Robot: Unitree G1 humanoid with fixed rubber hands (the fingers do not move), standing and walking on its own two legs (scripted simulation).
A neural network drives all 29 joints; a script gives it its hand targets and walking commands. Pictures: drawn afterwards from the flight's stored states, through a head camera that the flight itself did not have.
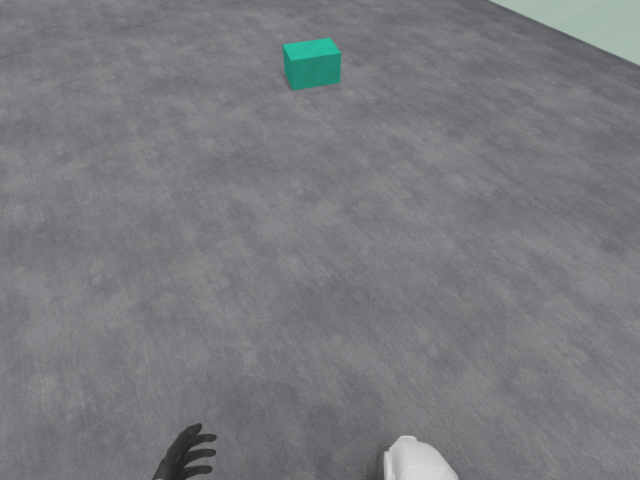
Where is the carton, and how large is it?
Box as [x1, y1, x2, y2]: [283, 38, 340, 89]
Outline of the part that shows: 330,38 283,44 285,74 293,89 339,82 340,52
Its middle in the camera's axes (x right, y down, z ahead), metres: -0.06 -1.06 +2.34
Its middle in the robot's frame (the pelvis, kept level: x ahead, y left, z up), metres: +2.36 -0.11 -0.69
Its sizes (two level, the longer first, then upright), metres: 0.300 0.206 0.183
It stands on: the floor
